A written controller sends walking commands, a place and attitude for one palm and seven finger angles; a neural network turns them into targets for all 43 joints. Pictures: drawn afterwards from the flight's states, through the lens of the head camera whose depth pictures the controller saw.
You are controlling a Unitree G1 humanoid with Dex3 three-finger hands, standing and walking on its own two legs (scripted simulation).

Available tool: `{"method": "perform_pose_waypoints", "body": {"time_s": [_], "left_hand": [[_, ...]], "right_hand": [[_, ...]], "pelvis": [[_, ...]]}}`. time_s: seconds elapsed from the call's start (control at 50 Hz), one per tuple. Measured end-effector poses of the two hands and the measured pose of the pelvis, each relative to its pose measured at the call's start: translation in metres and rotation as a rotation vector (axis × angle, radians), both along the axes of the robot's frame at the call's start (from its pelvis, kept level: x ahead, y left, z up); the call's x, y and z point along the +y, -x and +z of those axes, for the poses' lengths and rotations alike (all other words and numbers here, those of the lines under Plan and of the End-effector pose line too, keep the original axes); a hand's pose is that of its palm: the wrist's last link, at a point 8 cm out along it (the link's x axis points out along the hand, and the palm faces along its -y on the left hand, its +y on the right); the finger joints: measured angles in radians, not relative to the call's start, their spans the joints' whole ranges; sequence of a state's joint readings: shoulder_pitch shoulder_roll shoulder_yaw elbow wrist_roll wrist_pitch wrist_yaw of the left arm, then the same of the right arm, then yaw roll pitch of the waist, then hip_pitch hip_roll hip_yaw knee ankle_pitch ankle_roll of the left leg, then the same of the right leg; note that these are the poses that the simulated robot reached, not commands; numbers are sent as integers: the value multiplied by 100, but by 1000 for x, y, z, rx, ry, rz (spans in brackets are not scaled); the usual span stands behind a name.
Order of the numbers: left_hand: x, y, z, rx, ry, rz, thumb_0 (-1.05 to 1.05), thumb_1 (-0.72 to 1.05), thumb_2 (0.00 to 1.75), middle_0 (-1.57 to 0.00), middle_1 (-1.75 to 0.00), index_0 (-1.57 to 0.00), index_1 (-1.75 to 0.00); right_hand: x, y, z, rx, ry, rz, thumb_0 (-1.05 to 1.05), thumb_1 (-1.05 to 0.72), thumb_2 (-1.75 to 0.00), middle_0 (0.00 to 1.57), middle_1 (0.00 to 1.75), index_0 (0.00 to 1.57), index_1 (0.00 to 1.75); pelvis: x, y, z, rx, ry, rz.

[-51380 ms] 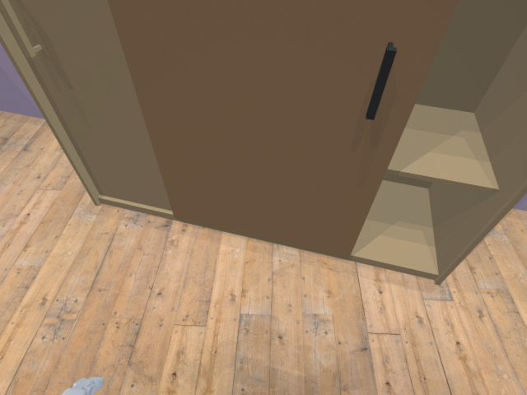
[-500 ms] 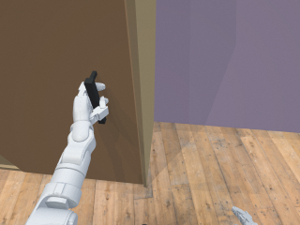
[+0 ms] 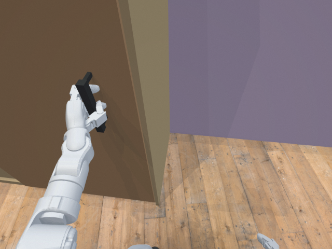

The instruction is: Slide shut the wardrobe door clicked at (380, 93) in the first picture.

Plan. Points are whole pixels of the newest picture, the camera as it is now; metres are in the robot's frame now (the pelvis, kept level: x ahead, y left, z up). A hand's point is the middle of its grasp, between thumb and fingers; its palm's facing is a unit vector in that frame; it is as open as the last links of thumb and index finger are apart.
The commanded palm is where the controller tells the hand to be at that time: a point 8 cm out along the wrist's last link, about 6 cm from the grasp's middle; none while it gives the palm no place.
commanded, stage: step sideways, sliding the door along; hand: left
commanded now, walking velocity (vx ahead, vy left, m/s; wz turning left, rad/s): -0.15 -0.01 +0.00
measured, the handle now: (95, 104) +0.42 +0.27 +0.10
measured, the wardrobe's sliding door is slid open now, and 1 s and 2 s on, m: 0.00 0.00 0.00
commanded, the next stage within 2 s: none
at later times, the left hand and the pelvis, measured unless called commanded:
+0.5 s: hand (103, 114) +0.38 +0.23 +0.11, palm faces +0.44 -0.89 -0.13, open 6.7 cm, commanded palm +0.35 +0.13 +0.11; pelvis +0.00 +0.01 -0.01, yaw +3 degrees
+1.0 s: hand (101, 116) +0.37 +0.23 +0.11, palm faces +0.30 -0.95 -0.12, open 6.4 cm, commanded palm +0.34 +0.19 +0.11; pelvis -0.01 +0.05 -0.01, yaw +5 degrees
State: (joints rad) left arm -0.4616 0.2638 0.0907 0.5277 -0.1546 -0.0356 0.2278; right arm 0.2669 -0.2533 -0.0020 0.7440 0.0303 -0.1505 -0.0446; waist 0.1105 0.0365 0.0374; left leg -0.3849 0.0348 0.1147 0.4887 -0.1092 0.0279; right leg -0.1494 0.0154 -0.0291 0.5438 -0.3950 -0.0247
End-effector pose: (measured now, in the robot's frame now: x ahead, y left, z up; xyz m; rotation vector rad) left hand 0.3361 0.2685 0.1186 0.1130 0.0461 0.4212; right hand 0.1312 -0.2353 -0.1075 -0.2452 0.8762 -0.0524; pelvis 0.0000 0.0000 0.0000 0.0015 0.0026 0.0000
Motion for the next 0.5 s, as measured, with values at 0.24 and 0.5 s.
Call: {"method": "perform_pose_waypoints", "body": {"time_s": [0.24,0.5], "left_hand": [[-3,0,-2,-22,-27,47,0,77,88,-38,-124,-5,-140],[-3,0,-3,-44,-30,31,0,78,86,-36,-130,-2,-140]], "right_hand": [[19,-60,-6,-79,-66,100,2,-91,-90,20,30,20,30],[52,-83,-10,-97,-108,197,1,-91,-90,20,30,20,30]], "pelvis": [[-2,-12,-4,15,-5,12],[10,-4,-8,20,4,47]]}}
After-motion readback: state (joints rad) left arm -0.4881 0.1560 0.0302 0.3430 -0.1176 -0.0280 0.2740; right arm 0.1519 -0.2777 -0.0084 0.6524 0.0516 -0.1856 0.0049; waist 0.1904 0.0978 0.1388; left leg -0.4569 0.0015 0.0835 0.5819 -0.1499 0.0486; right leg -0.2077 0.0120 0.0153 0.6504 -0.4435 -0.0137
